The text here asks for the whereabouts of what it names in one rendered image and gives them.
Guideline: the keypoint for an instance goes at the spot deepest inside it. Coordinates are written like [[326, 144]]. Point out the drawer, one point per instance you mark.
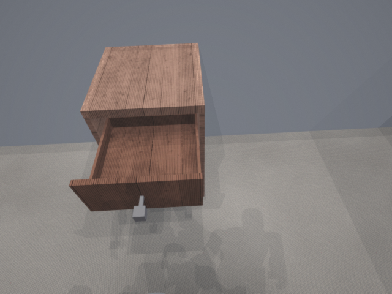
[[154, 156]]

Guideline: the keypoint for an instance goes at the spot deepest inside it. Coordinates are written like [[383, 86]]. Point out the handle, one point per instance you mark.
[[140, 211]]

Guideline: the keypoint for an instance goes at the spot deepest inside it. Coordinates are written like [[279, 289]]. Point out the cabinet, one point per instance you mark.
[[147, 80]]

